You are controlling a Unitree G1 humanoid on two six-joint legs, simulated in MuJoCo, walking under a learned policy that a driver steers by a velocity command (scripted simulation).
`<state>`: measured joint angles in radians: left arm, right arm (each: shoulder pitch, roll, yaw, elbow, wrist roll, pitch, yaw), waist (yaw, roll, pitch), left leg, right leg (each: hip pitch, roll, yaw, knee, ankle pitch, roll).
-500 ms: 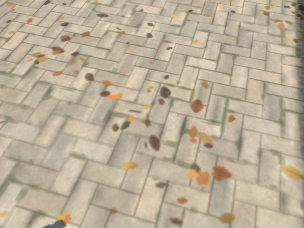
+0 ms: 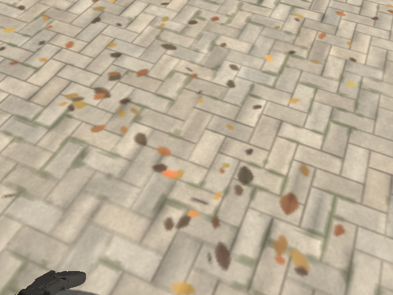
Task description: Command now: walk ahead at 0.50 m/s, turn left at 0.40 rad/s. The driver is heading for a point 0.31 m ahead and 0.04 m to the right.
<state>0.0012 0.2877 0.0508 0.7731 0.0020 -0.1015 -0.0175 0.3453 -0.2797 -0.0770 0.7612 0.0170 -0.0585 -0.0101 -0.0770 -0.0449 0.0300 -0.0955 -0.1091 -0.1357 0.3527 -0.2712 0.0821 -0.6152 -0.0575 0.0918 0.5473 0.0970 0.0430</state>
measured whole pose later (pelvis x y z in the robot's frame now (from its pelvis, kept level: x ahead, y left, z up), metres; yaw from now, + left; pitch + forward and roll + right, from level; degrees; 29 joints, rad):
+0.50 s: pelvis +0.21 -0.04 +0.00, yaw +4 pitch +1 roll -2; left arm 0.21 0.25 0.03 0.93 0.00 -0.05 -0.02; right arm 0.14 -0.26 -0.04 0.72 0.00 0.00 -0.03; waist 0.05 0.04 0.04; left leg -0.38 0.04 -0.06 0.52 -0.11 -0.02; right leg -0.17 0.06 -0.03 0.38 -0.23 -0.04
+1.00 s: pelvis +0.25 -0.01 -0.01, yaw +4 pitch -1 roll +0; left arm 0.16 0.27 0.02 1.02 0.01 0.02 0.02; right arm 0.13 -0.24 -0.05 0.88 0.00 0.00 -0.02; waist 0.02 0.00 0.04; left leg -0.27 -0.02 -0.02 0.53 -0.24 0.02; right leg -0.11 -0.02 -0.01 0.49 -0.36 0.02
